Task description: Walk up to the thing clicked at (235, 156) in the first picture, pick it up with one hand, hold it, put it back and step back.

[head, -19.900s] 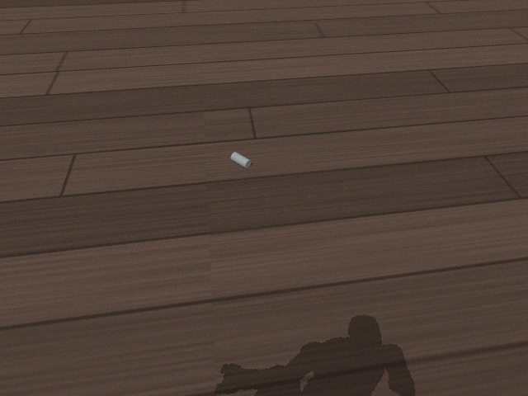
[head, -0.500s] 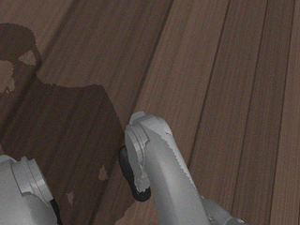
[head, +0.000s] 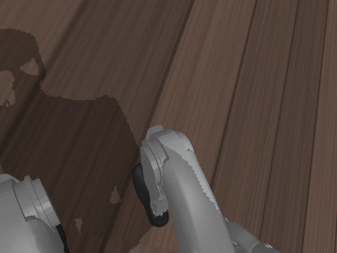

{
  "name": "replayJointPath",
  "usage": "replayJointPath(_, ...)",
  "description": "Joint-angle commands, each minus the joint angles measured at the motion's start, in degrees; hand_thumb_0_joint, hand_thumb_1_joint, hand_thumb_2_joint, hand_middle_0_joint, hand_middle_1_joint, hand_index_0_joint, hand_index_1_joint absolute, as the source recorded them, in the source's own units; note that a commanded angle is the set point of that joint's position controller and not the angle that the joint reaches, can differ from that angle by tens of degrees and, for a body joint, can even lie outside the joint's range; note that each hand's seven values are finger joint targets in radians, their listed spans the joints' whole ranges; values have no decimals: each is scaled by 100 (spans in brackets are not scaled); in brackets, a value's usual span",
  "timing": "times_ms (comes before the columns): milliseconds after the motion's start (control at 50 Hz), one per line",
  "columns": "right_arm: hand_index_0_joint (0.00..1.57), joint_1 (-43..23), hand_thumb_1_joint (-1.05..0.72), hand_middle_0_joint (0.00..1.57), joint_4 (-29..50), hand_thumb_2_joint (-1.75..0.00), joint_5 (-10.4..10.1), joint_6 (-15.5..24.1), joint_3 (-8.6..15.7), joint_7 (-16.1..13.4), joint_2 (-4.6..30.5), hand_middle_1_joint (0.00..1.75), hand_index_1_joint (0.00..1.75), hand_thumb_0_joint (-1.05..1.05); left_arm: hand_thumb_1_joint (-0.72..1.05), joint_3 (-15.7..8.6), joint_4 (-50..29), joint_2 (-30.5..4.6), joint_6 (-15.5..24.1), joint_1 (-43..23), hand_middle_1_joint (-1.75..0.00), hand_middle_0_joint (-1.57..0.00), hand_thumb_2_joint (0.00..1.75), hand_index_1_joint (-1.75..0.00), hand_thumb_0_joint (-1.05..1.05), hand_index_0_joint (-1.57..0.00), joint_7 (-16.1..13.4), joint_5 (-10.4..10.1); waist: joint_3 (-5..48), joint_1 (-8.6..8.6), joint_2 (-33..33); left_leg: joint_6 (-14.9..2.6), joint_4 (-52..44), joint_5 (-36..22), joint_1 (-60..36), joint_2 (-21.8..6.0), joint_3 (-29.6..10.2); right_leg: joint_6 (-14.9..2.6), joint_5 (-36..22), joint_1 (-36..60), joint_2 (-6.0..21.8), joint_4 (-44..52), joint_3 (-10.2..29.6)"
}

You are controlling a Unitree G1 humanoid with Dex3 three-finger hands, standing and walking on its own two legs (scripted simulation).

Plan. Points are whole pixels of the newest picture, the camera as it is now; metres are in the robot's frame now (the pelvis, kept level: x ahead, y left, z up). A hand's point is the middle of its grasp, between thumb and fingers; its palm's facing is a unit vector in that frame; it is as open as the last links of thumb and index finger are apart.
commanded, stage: settle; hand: left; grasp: from above
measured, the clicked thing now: out of the picture +0.46 +0.30 -0.28
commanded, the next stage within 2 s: lift in 0.98 s
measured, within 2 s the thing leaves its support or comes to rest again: leaves its support in 0.42 s
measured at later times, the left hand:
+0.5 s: hand out of the picture +0.44 +0.30 -0.23, palm faces -0.41 -0.13 -0.90, open 8.0 cm
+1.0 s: hand out of the picture +0.43 +0.31 -0.14, palm faces -0.50 -0.09 -0.86, open 7.9 cm
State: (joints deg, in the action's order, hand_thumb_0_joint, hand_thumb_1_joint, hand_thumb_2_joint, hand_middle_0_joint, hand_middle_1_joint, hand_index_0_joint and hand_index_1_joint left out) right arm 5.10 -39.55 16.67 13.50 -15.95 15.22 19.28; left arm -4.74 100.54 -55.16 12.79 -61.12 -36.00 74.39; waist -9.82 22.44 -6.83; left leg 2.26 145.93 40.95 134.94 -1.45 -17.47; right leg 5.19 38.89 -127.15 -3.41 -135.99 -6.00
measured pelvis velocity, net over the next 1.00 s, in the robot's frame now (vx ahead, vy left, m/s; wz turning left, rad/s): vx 0.00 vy -0.01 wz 0.10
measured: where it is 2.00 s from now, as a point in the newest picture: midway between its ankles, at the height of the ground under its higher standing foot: (111, 229)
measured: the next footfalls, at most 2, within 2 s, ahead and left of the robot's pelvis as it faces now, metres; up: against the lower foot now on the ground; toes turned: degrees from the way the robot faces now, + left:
none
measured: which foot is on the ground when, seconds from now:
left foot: down 0.00-1.00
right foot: down 0.00-1.00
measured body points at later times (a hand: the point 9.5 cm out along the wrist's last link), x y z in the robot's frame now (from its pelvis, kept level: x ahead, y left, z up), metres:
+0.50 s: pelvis +0.00 +0.00 +0.01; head +0.27 +0.12 +0.35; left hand +0.46 +0.31 -0.18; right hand +0.06 -0.26 -0.06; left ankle +0.06 +0.14 -0.27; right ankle +0.12 -0.14 -0.27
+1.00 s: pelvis +0.00 -0.01 +0.03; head +0.23 +0.08 +0.40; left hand +0.45 +0.31 -0.09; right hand +0.10 -0.27 -0.08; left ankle +0.06 +0.14 -0.27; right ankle +0.12 -0.14 -0.27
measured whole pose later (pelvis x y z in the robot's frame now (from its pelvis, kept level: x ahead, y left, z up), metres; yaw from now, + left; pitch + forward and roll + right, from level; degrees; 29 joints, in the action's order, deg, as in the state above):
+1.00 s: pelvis +0.00 -0.01 +0.03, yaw +6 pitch +33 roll -9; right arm 7.8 -38.8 8.1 4.0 -5.3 11.2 17.3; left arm -1.1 77.1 -40.3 9.1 -54.2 -15.5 69.5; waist 1.1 14.3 0.8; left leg 2.6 137.4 37.8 133.4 -0.8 -11.6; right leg 4.0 38.5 -127.5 -0.5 -132.4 -2.3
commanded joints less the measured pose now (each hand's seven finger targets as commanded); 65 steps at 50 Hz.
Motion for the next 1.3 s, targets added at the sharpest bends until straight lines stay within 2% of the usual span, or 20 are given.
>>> replayJointPath(0,20,1119,-89,20,-50,-90,-42,1,448,-36,1793,30,30,0,75,65,-359,-961,-25,-1267,-36,-107,43,-36,0,-107,-193,-82,3447,378,2643,-228,-1418,-1155,-2744,-125,834,-523,-1564,1896,-179,1124,-1003)
replayJointPath(20,20,1126,-89,20,-56,-90,-57,-25,498,-55,1887,30,30,0,75,-50,-484,-1146,-28,-1191,-34,-109,44,-35,0,-109,-217,-84,3628,270,2747,-211,-1509,-1241,-2845,-133,813,-543,-1589,1942,-205,1152,-999)
replayJointPath(120,20,1127,-91,20,-34,-90,-80,12,503,-61,1880,30,30,0,84,90,-421,-1045,-112,-1322,-38,-122,47,-38,0,-122,-127,-158,3473,335,2807,-215,-1485,-991,-2804,-111,882,-543,-1419,1871,-156,1161,-942)
replayJointPath(200,20,1200,-91,20,4,-90,-93,-31,627,-83,1943,30,30,0,87,-126,-1106,-1236,-117,-1493,-37,-124,47,-37,0,-124,-110,-218,4164,146,3200,-169,-1568,-1353,-3157,-120,860,-589,-1672,2068,-160,1126,-957)
replayJointPath(220,20,1172,-91,20,-40,-90,-113,-48,622,-93,1876,30,30,0,87,-123,-733,-1170,-171,-1203,-37,-124,47,-37,0,-124,-86,-244,3974,147,3081,-179,-1563,-1249,-3046,-135,879,-587,-1604,2055,-166,1146,-937)
replayJointPath(280,20,1280,-91,20,-47,-90,-113,-57,696,-63,1874,30,30,0,87,-215,-1360,-1235,-163,-1374,-34,-125,45,-34,0,-125,-22,-220,4225,141,3274,-177,-1495,-1505,-3211,-124,916,-594,-1830,2062,-167,1084,-932)
replayJointPath(320,20,1328,-91,20,-69,-90,-167,-110,792,-67,1872,30,30,0,87,-495,-1921,-1432,-159,-1276,-33,-125,46,-34,0,-125,-30,-242,4732,-39,3526,-156,-1447,-1873,-3413,-119,963,-628,-2110,2232,-147,1080,-882)
replayJointPath(360,20,1204,-91,20,-10,-90,-228,-110,845,-24,1753,30,30,0,87,-258,-2206,-968,-162,-1198,-33,-126,46,-34,0,-125,39,-315,4749,-75,3573,-159,-1506,-1827,-3400,-113,1026,-645,-2091,2213,-153,1141,-828)
replayJointPath(400,20,1212,-91,20,-28,-90,-302,-135,907,-12,1675,30,30,0,87,-206,-2458,-898,-209,-1248,-31,-124,41,-31,0,-124,91,-344,4697,-94,3573,-179,-1534,-1656,-3354,-92,1091,-655,-1980,2144,-153,1227,-784)
replayJointPath(440,20,1269,-90,20,-8,-90,-418,-189,1112,-19,1700,30,30,0,88,-507,-3270,-1125,-257,-1149,-32,-126,47,-33,0,-125,120,-364,5444,-444,3969,-139,-1659,-1912,-3777,-88,1129,-693,-2104,2255,-121,1206,-714)
replayJointPath(480,20,1296,-90,20,-60,-90,-493,-225,1249,21,1688,30,30,0,93,-329,-3289,-710,-350,-1118,-30,-130,48,-31,0,-129,231,-429,5281,-367,3913,-100,-1670,-1945,-3776,-64,1139,-746,-2057,1885,-68,1129,-758)
replayJointPath(500,20,1285,-90,20,-42,-90,-548,-280,1303,14,1653,30,30,0,94,-316,-3433,-596,-407,-999,-29,-131,48,-31,0,-129,263,-416,5387,-468,3959,-110,-1786,-1977,-3797,-59,1160,-737,-2092,1917,-70,1163,-736)
replayJointPath(540,20,1297,-90,20,-105,-90,-651,-367,1377,14,1589,30,30,0,94,-217,-3489,-510,-498,-1290,-25,-131,44,-27,0,-129,387,-414,5324,-453,3844,-141,-1802,-1853,-3635,-38,1185,-740,-2002,1702,-60,1143,-678)
replayJointPath(560,20,1315,-90,20,-123,-90,-669,-393,1398,18,1555,30,30,0,95,-157,-3090,-348,-572,-1191,-26,-131,42,-26,0,-130,466,-386,5013,-416,3561,-168,-1775,-1728,-3447,-25,1191,-734,-1909,1572,-49,1183,-674)
replayJointPath(580,20,1303,-90,20,-79,-90,-710,-438,1424,1,1495,30,30,0,94,-63,-3349,-208,-598,-1294,-24,-131,43,-26,0,-130,532,-421,5243,-459,3595,-205,-1875,-1669,-3446,-22,1209,-708,-1880,1672,-57,1270,-624)
replayJointPath(680,20,1385,-90,20,-85,-90,-811,-600,1498,-87,1413,30,30,0,95,256,-2885,295,-730,-1248,-22,-132,41,-24,0,-130,972,-587,4975,-453,2826,-304,-2011,-1204,-3013,46,1238,-691,-1460,1619,-27,1485,-529)
replayJointPath(860,20,1438,-90,20,83,-90,-913,-882,1601,-385,1317,30,30,0,96,260,-3239,129,-468,-1528,-20,-135,42,-23,0,-133,1704,-628,5226,-554,2383,-313,-2092,-1253,-3096,111,1340,-693,-1362,1983,45,1666,-351)
replayJointPath(940,20,1497,-90,20,157,-90,-901,-993,1587,-532,1277,30,30,0,94,75,-3604,-163,-286,-1620,-16,-136,43,-21,0,-133,1765,-518,5297,-651,2484,-299,-2076,-1300,-3089,154,1450,-719,-1316,2092,83,1765,-278)
replayJointPath(1100,20,1548,-91,20,262,-91,-970,-1177,1745,-745,1233,30,30,0,89,-240,-4315,-434,-259,-1512,-18,-130,36,-20,0,-129,1630,-569,5834,-858,2794,-273,-2377,-1330,-3542,159,1550,-735,-1314,2188,143,1879,-196)
replayJointPath(1280,20,1612,-90,20,179,-90,-1183,-1344,1907,-886,1088,30,30,0,91,24,-4395,-4,-676,-1143,-20,-128,40,-21,0,-128,2108,-855,5930,-1046,2681,-331,-2926,-1163,-3837,176,1599,-736,-1219,2273,180,2202,-126)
